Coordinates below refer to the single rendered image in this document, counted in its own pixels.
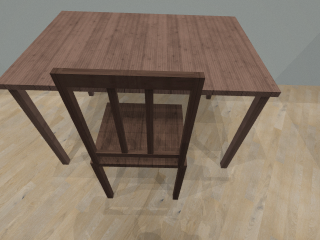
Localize table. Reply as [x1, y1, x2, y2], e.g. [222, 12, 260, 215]
[0, 11, 281, 169]

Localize chair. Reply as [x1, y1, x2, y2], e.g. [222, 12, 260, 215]
[49, 67, 205, 200]

